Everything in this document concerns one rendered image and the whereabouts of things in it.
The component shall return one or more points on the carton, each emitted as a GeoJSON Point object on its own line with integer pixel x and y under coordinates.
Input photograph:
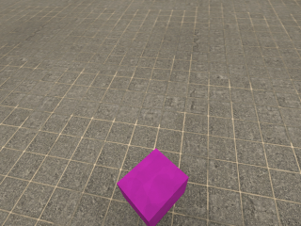
{"type": "Point", "coordinates": [153, 186]}

